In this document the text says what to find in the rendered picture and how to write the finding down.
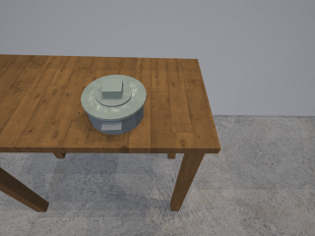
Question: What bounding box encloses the lid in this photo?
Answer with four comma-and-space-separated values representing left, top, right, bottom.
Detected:
81, 75, 147, 122

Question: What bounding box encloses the pot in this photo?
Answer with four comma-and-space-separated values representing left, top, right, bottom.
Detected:
88, 107, 144, 135

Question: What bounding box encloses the table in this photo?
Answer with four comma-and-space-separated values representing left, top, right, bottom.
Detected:
0, 54, 221, 212

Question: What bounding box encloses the knob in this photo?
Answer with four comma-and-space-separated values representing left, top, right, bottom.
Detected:
101, 79, 123, 97

